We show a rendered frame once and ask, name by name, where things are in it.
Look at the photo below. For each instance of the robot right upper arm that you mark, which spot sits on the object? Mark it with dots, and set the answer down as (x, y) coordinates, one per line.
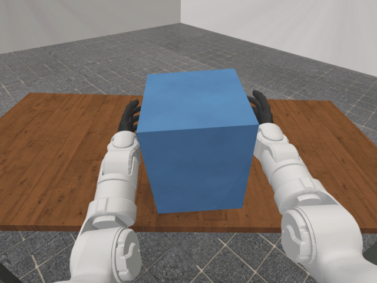
(326, 240)

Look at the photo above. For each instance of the robot right hand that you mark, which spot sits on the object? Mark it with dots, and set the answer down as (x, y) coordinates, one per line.
(262, 109)

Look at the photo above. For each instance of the carton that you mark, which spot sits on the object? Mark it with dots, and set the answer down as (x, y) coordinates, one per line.
(197, 132)

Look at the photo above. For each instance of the table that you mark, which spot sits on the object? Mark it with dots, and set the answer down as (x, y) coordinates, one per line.
(52, 146)

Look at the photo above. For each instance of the robot left hand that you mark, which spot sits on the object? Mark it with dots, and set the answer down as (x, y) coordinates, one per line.
(127, 121)

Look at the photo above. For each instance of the right robot forearm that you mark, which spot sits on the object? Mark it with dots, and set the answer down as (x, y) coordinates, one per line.
(289, 177)

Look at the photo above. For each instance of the robot left upper arm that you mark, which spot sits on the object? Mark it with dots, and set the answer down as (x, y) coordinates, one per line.
(105, 256)

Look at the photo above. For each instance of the left robot forearm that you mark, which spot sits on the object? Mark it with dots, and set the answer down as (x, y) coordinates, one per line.
(113, 205)

